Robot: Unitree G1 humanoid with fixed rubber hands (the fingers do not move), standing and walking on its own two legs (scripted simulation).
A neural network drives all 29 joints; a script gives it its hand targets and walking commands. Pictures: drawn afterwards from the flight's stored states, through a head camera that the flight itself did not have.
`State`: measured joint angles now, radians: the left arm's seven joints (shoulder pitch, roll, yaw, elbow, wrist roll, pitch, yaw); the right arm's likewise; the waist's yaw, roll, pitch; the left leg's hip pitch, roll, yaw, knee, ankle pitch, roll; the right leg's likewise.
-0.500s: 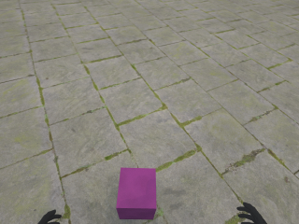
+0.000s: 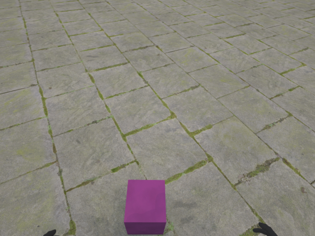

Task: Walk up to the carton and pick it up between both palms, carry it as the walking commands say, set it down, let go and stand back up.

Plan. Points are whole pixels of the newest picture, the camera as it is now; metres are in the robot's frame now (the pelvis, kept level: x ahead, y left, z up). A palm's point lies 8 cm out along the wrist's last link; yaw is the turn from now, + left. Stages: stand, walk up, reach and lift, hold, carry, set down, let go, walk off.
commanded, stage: stand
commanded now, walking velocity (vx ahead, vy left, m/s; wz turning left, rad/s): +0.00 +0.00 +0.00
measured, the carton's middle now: (145, 207) +0.40 +0.04 -0.65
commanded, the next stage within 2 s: none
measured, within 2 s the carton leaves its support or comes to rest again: neither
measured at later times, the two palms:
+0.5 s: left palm out of the picture +0.07 +0.30 -0.11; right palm out of the picture +0.08 -0.31 -0.09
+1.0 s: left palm out of the picture +0.06 +0.31 -0.10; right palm out of the picture +0.08 -0.31 -0.09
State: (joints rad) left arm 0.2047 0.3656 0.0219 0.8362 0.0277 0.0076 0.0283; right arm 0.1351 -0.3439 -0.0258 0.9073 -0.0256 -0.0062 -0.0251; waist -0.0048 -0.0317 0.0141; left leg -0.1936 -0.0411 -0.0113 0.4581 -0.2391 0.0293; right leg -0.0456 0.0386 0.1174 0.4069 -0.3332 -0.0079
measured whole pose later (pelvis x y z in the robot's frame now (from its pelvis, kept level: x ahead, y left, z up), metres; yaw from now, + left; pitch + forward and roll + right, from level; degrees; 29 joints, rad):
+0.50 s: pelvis -0.02 +0.00 +0.00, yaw +0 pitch -2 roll +0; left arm 0.19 0.38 0.01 0.94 0.02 0.00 0.02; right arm 0.12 -0.37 -0.02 1.01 -0.02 -0.01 -0.02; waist -0.01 -0.02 0.03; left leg -0.17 -0.04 -0.02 0.39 -0.18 0.03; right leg -0.03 0.04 0.11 0.35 -0.28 -0.01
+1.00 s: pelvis -0.02 +0.00 +0.01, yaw +1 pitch -3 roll +0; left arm 0.17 0.39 0.01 0.99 0.02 -0.01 0.02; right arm 0.10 -0.38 -0.01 1.06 -0.01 -0.01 -0.01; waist -0.01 -0.02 0.04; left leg -0.16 -0.04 -0.02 0.37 -0.16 0.03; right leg -0.02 0.03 0.11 0.32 -0.26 -0.01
